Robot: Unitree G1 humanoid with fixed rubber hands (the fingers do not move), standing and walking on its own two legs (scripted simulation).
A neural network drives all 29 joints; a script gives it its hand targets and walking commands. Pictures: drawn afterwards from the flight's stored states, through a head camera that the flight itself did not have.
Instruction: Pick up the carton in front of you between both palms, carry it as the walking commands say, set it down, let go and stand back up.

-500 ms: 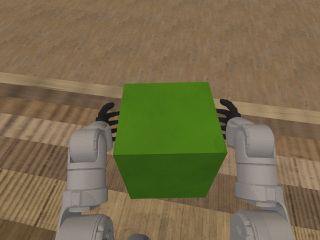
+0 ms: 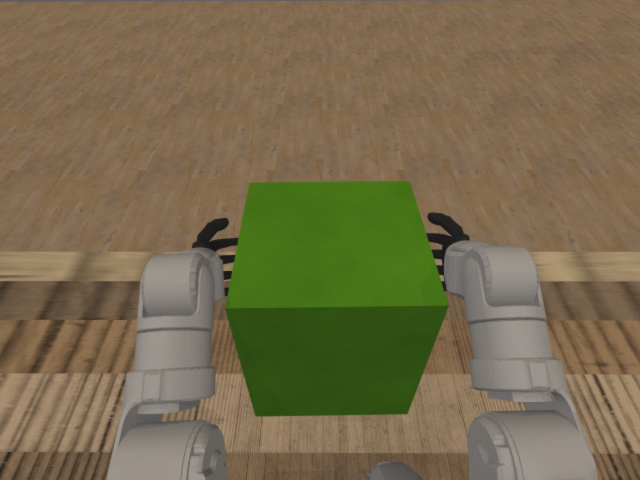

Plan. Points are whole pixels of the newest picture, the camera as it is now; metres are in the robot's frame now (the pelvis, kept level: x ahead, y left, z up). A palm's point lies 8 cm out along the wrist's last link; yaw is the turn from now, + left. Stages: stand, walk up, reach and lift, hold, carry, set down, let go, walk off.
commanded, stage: carry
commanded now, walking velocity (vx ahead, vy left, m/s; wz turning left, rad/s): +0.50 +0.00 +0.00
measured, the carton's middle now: (330, 301) +0.36 -0.03 +0.03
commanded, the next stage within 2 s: none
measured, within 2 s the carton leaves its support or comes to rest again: neither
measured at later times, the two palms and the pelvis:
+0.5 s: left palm (216, 191) +0.68 +0.17 -0.04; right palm (359, 173) +0.71 -0.13 -0.04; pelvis +0.35 -0.02 -0.12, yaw +0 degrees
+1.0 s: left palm (248, 132) +1.09 +0.13 -0.16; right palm (350, 127) +1.06 -0.17 -0.15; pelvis +0.72 +0.01 -0.25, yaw +0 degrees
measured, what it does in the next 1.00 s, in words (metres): goes down: right foot 0.11 m lower, then left foot 0.11 m lower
